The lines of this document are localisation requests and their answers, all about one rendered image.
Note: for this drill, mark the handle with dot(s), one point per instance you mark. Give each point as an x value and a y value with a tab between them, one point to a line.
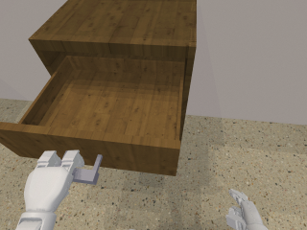
84	175

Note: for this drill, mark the drawer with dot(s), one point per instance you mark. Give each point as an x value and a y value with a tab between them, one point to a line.
127	110

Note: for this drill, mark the cabinet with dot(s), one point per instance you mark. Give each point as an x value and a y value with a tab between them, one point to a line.
162	30

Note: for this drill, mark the right robot hand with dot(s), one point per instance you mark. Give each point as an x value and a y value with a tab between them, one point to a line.
238	218

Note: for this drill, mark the left robot hand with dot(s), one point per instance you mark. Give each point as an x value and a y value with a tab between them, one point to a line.
47	185

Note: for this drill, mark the robot left forearm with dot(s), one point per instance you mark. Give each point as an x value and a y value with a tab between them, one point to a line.
37	220

